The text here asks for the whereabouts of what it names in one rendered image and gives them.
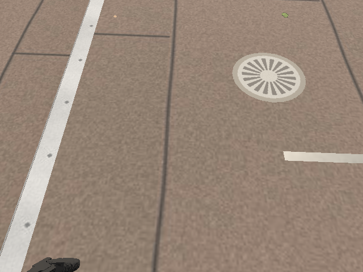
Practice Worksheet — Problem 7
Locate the left robot hand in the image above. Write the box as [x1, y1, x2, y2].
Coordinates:
[27, 257, 80, 272]

